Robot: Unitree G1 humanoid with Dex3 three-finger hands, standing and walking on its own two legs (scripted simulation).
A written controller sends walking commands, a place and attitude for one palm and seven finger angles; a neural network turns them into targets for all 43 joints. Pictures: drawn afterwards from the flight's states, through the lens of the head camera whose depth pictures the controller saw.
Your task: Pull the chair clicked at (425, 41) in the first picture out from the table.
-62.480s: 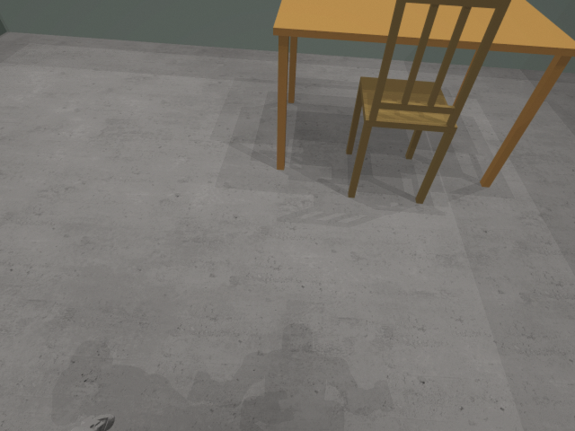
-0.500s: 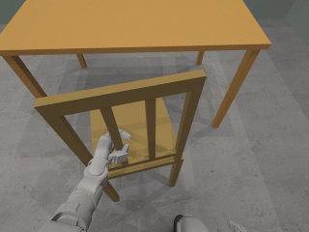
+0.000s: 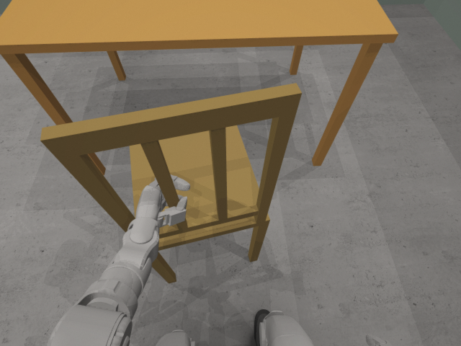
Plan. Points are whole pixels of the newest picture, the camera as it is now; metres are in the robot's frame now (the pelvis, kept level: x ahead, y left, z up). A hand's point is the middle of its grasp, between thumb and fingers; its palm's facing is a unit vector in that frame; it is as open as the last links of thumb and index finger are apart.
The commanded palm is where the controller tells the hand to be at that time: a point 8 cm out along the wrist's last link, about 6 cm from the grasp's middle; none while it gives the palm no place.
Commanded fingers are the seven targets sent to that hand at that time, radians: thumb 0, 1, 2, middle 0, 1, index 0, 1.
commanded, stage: step backward, pulling the chair out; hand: left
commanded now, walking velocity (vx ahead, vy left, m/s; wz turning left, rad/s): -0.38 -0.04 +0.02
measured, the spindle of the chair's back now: (169, 193) +0.39 +0.12 -0.04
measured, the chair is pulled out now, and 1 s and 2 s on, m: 0.33 0.45 0.58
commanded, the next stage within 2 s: stop walking, hand still on the chair in 1.26 s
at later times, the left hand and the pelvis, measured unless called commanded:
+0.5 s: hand (176, 241) +0.30 +0.10 -0.05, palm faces -0.07 -0.98 -0.18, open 5.4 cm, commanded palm +0.29 +0.15 -0.05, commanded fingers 0.00 0.90 0.90 -0.50 -1.45 -0.50 -1.45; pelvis -0.05 +0.00 +0.00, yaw +1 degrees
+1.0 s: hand (170, 270) +0.25 +0.11 -0.05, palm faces -0.09 -0.98 -0.17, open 5.4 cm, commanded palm +0.23 +0.15 -0.05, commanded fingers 0.00 0.90 0.90 -0.50 -1.45 -0.50 -1.45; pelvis -0.11 +0.01 +0.01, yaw -1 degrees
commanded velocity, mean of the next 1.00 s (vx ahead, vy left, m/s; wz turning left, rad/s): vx -0.36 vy -0.06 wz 0.02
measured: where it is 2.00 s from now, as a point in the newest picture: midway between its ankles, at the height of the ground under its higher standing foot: outside the picture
